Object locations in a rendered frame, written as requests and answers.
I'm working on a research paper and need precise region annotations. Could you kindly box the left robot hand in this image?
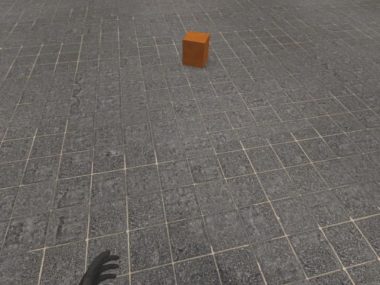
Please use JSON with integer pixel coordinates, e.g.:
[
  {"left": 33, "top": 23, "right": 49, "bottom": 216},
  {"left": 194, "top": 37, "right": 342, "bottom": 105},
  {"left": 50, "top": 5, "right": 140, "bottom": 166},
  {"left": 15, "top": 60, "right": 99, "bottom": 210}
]
[{"left": 79, "top": 250, "right": 119, "bottom": 285}]

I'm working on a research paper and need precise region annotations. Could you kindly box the carton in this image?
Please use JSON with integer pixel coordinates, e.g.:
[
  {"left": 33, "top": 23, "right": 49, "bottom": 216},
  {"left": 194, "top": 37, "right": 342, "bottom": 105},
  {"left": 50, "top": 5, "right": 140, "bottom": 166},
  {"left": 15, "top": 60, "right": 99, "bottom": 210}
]
[{"left": 182, "top": 31, "right": 210, "bottom": 68}]

